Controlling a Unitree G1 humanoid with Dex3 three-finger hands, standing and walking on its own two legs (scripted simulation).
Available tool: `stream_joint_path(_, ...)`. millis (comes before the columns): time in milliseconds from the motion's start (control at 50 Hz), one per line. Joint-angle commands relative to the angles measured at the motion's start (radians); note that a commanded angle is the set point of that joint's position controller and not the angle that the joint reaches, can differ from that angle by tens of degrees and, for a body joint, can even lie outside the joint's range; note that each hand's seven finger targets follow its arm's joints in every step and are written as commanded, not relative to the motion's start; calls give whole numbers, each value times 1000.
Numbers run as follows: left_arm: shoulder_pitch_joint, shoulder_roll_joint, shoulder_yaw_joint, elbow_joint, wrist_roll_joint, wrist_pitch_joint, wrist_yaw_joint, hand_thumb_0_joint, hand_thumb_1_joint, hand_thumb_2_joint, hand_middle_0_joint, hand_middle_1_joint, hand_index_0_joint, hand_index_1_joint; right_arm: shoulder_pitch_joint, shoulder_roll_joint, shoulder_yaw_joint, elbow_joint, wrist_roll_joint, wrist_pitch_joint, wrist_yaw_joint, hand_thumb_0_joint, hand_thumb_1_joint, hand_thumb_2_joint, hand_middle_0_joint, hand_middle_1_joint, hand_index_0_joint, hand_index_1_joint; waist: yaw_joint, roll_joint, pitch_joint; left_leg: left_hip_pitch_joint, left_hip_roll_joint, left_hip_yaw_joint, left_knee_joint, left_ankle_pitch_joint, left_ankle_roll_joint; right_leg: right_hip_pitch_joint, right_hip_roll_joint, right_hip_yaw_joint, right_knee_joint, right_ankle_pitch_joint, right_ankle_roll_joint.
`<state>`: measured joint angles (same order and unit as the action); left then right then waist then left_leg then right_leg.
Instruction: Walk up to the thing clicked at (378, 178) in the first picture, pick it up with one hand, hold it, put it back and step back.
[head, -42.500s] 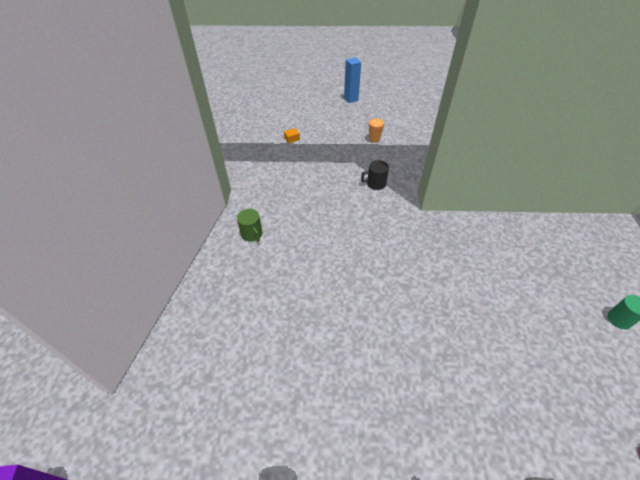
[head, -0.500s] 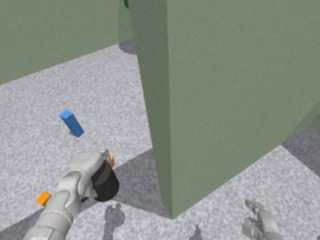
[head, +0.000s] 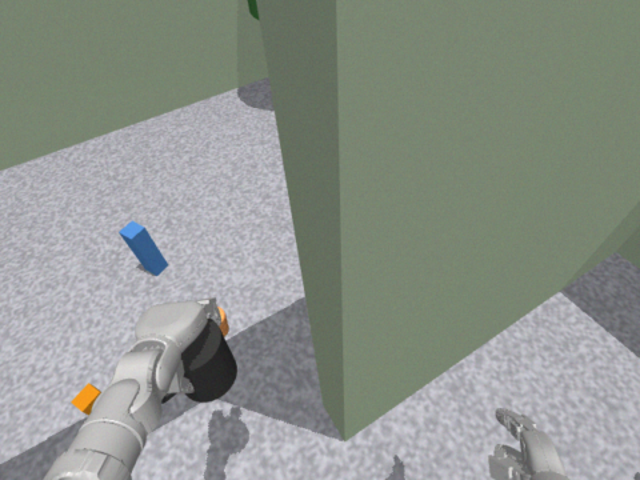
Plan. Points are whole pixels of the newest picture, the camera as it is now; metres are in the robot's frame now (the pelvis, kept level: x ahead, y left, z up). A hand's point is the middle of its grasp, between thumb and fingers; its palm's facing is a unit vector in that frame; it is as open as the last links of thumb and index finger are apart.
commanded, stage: crouch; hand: left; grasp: from above
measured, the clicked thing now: (190, 366) +0.28 +0.22 -0.10
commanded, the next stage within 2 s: lower in 1.84 s
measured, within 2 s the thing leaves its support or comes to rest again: neither
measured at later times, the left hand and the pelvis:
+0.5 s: hand (204, 387) +0.28 +0.23 -0.18, palm faces -0.48 +0.00 -0.88, open 11.5 cm; pelvis -0.02 +0.00 -0.06, yaw +1 degrees
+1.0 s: hand (232, 407) +0.31 +0.24 -0.42, palm faces -0.48 -0.01 -0.88, open 11.4 cm; pelvis -0.06 +0.00 -0.26, yaw +0 degrees
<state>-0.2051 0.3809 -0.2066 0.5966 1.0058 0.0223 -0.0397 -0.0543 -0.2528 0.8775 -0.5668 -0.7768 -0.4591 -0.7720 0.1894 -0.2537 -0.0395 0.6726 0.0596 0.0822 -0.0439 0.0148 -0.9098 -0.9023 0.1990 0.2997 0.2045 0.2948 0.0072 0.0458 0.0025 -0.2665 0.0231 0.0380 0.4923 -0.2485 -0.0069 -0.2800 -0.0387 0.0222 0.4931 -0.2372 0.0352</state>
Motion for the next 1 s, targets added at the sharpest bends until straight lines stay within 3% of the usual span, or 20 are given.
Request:
stream_joint_path(0,-333,200,114,-217,2,-7,61,0,354,1098,-769,-954,-768,-956,-86,-131,-42,-146,-7,-46,-3,0,-885,-898,200,300,200,300,1,-22,-252,127,-35,-4,-53,199,12,49,54,-36,-69,150,-43)
stream_joint_path(100,-312,181,112,-143,33,-19,109,0,286,1071,-737,-916,-730,-925,-57,-132,-47,-128,-12,-40,-1,0,-887,-900,199,300,200,300,-14,-46,-240,108,-38,0,-36,207,14,29,52,-33,-53,163,-41)
stream_joint_path(180,-350,175,116,-50,59,-34,194,0,265,1074,-728,-912,-719,-924,-37,-133,-52,-102,-23,-32,7,0,-886,-899,199,300,200,300,-25,-62,-234,64,-44,0,0,182,13,-24,45,-32,-31,144,-37)
stream_joint_path(240,-389,144,90,47,81,-37,256,0,309,1075,-742,-931,-740,-934,-12,-137,-56,-78,-34,-28,16,0,-885,-897,199,300,200,300,-52,-62,-239,10,-43,-2,53,134,11,-98,42,-31,9,105,-37)
stream_joint_path(280,-432,159,97,110,95,-45,287,0,341,1090,-767,-946,-766,-949,10,-145,-62,-59,-38,-28,22,0,-888,-898,199,299,199,299,-60,-55,-257,-47,-42,-4,106,105,10,-160,42,-31,54,81,-39)
stream_joint_path(340,-470,115,81,186,115,-70,337,0,396,1097,-802,-954,-804,-953,40,-146,-75,-31,-54,-41,32,0,-889,-897,199,299,199,299,-74,-17,-315,-154,-33,-15,249,102,-3,-307,47,-37,201,71,-47)
stream_joint_path(420,-495,138,123,274,166,-90,421,0,414,1038,-803,-946,-815,-934,82,-155,-92,-30,-70,-52,38,0,-890,-896,199,299,200,299,-74,-8,-421,-343,-33,-15,426,70,1,-447,43,-34,373,51,-52)
stream_joint_path(440,-526,120,110,280,169,-95,438,0,411,1043,-802,-947,-814,-936,84,-156,-91,-28,-76,-57,40,0,-892,-897,199,299,200,299,-85,-8,-437,-387,-32,-21,467,68,2,-503,46,-37,418,45,-52)
stream_joint_path(500,-580,165,146,316,185,-95,489,0,429,1011,-818,-925,-831,-913,107,-170,-99,-14,-89,-72,32,0,-895,-897,199,299,200,299,-85,64,-541,-450,-24,-35,579,45,0,-674,49,-51,547,-4,-64)
stream_joint_path(560,-615,195,171,368,196,-85,522,0,438,1002,-835,-882,-841,-877,112,-175,-100,1,-100,-84,21,0,-892,-896,199,299,200,299,-94,54,-590,-612,-25,-47,679,-29,10,-772,49,-58,658,-49,-64)
stream_joint_path(660,-623,235,207,410,170,-61,532,0,422,1046,-851,-862,-841,-874,118,-184,-105,13,-113,-102,8,0,-892,-897,199,299,200,299,-95,46,-711,-758,-24,-51,806,-119,17,-885,43,-57,783,-122,-64)
stream_joint_path(700,-657,236,201,403,169,-61,526,0,404,1051,-837,-864,-826,-876,118,-183,-104,17,-118,-110,7,0,-891,-897,199,299,200,299,-108,52,-739,-808,-26,-57,845,-160,13,-938,42,-61,834,-153,-66)
stream_joint_path(780,-687,270,221,420,161,-75,514,0,440,1033,-851,-871,-849,-875,118,-186,-101,25,-126,-124,11,0,-892,-896,199,299,200,299,-114,76,-753,-906,-28,-62,931,-236,15,-1058,40,-70,922,-221,-67)
stream_joint_path(840,-703,275,227,442,163,-94,511,0,443,1024,-855,-849,-852,-853,115,-188,-94,27,-130,-133,18,0,-890,-896,200,299,200,299,-136,60,-748,-983,-29,-80,989,-289,18,-1150,37,-81,984,-267,-67)
stream_joint_path(920,-738,318,253,393,179,-128,518,0,439,1079,-858,-879,-851,-887,126,-190,-88,43,-139,-151,36,0,-892,-897,200,299,200,299,-136,96,-829,-1029,-39,-74,1083,-246,19,-1206,36,-84,1066,-233,-67)
stream_joint_path(980,-737,312,258,395,192,-144,531,0,465,1099,-873,-905,-869,-911,142,-192,-86,57,-149,-163,53,0,-895,-899,200,299,200,299,-149,100,-833,-1060,-40,-77,1139,-230,18,-1264,32,-92,1113,-218,-65)
